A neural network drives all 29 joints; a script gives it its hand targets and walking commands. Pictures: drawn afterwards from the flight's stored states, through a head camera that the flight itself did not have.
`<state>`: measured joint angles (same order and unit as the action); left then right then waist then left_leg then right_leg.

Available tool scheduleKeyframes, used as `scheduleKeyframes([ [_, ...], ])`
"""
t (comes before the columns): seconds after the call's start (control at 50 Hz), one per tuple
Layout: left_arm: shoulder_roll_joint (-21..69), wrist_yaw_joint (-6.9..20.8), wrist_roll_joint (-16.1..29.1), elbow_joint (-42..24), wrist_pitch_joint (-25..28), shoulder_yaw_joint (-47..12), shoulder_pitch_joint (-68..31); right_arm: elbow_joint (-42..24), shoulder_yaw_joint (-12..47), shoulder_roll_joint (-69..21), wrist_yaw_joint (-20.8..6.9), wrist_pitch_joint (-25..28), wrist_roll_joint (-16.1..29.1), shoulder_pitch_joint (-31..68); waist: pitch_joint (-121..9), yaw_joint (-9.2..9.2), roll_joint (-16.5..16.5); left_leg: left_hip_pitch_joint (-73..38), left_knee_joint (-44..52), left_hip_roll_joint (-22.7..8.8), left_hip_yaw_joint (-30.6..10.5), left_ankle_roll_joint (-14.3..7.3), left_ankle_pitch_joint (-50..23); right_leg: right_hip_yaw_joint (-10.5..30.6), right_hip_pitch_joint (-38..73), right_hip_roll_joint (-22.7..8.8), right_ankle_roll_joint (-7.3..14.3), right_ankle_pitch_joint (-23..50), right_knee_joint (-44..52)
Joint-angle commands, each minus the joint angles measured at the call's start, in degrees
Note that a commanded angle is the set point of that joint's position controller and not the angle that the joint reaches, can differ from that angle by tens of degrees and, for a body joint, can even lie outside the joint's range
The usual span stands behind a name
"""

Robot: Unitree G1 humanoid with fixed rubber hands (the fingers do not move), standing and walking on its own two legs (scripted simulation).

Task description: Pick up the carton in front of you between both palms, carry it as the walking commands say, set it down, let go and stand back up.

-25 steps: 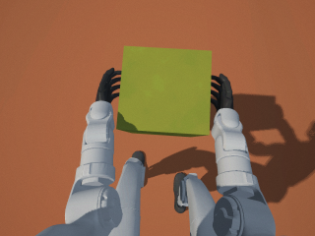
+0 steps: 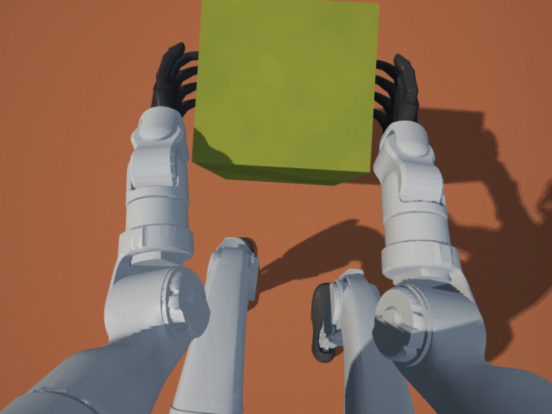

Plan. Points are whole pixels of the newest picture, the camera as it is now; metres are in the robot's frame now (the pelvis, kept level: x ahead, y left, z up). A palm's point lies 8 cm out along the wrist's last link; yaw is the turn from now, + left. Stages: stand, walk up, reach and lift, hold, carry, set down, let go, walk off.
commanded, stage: set down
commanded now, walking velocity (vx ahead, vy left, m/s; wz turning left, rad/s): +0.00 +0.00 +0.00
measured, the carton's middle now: (283, 112) +0.49 +0.09 -0.17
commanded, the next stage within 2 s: none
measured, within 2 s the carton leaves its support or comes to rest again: rests again in 1.20 s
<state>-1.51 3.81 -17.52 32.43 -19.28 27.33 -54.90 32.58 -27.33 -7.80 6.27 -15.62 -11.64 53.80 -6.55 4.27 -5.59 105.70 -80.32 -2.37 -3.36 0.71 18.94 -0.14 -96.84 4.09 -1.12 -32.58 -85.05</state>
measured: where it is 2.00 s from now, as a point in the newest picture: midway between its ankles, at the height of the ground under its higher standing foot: (279, 313)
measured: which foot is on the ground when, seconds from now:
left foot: down 0.00-1.00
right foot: down 0.00-1.00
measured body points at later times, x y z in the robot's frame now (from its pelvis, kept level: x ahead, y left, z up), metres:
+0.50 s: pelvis -0.02 +0.00 -0.11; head +0.32 +0.08 +0.17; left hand +0.48 +0.27 -0.25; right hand +0.54 -0.03 -0.25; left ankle +0.12 +0.13 -0.54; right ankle +0.04 -0.13 -0.54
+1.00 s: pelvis -0.03 +0.00 -0.18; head +0.36 +0.06 +0.04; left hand +0.51 +0.28 -0.36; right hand +0.57 -0.02 -0.36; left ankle +0.12 +0.13 -0.54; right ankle +0.04 -0.13 -0.54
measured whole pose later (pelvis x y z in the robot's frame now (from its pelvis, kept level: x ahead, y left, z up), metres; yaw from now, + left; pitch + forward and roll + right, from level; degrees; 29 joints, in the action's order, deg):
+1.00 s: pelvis -0.03 +0.00 -0.18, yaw -2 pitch +40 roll -3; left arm -19.0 0.5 -3.6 48.8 -17.8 21.8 -85.2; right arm 53.4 -9.8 11.4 11.5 -15.2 2.8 89.8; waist 22.7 9.2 -4.4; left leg 131.7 -116.4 -3.7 -3.4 0.4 24.7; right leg 1.3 -121.8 8.4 -3.4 -41.9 -123.6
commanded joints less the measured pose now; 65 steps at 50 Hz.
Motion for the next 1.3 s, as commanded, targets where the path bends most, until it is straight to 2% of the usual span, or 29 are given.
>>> scheduleKeyframes([
  [0.0,48.72,12.80,9.06,2.58,0.96,-30.59,-32.02,1.86,32.69,-47.04,-13.79,1.11,7.85,37.89,-60.20,4.03,6.34,-54.11,-1.65,9.16,5.36,0.51,-21.00,-2.80,3.12,9.43,-1.09,10.59,6.59],
  [0.28,43.60,10.77,10.91,5.08,0.10,-27.87,-42.73,6.54,29.87,-40.93,-12.78,0.64,9.22,49.62,-58.64,5.57,5.57,-46.97,-11.90,8.43,5.56,1.20,-17.86,-4.88,-10.72,9.74,-0.71,5.04,-5.05],
  [0.5,36.30,10.63,13.59,6.09,1.12,-26.51,-52.74,9.39,29.60,-35.11,-10.85,1.09,11.92,58.89,-57.26,7.08,5.29,-41.37,-20.57,7.29,7.05,1.29,-17.32,-5.49,-12.44,9.44,-0.52,4.07,-13.44],
  [0.74,28.47,10.84,17.99,8.30,2.98,-26.27,-61.50,11.20,33.52,-29.82,-9.98,2.38,17.92,68.31,-53.03,9.81,3.14,-38.08,-29.71,5.46,7.45,0.60,-20.08,-5.15,-12.00,8.61,-0.30,5.61,-22.09],
  [0.8,27.40,10.91,20.33,6.15,3.44,-27.32,-64.91,9.48,35.54,-29.48,-9.72,2.77,19.98,71.54,-56.32,10.94,2.72,-38.65,-31.62,5.25,7.59,0.59,-22.35,-4.98,-9.13,8.45,0.01,7.76,-24.00],
  [0.82,26.96,11.03,21.15,5.26,3.58,-27.40,-66.34,8.93,36.36,-29.63,-9.57,2.77,20.37,72.68,-56.94,11.57,1.35,-37.02,-31.93,5.29,7.65,0.51,-22.85,-4.83,-6.78,8.38,0.06,9.08,-24.62],
  [0.9,27.88,11.52,22.77,7.00,3.60,-27.59,-65.18,7.75,37.88,-31.51,-9.52,3.09,21.35,73.28,-56.72,11.53,-0.02,-41.27,-33.79,5.29,6.19,-0.45,-28.36,-5.21,-9.43,8.51,-0.46,11.13,-26.20],
  [1.0,28.24,12.79,20.49,12.17,3.48,-24.81,-61.25,11.83,36.08,-32.31,-10.72,3.02,20.07,69.97,-46.48,11.63,-1.62,-32.93,-34.47,5.07,6.34,-0.68,-23.30,-4.49,-13.11,8.05,-0.19,8.44,-25.94],
  [1.08,26.67,13.40,19.23,13.07,4.00,-23.03,-61.57,13.88,34.80,-31.96,-11.09,3.13,19.54,68.93,-41.18,12.33,-2.53,-26.73,-34.53,4.69,6.87,-0.90,-19.30,-3.64,-13.15,7.93,-0.12,7.39,-25.95],
  [1.2,24.36,13.52,19.92,13.91,5.13,-21.79,-62.89,13.12,35.11,-28.68,-10.46,4.16,20.39,71.76,-38.64,12.92,-3.35,-23.85,-35.22,4.19,6.97,-1.30,-17.12,-2.89,-10.97,7.69,-0.11,7.09,-26.64],
  [1.28,22.05,13.83,19.15,16.58,5.31,-20.25,-62.51,15.59,33.71,-26.17,-10.43,3.92,19.17,70.40,-32.50,12.57,-3.82,-20.44,-35.19,3.88,6.79,-1.54,-12.49,-2.62,-11.44,7.33,-0.02,4.02,-26.60],
])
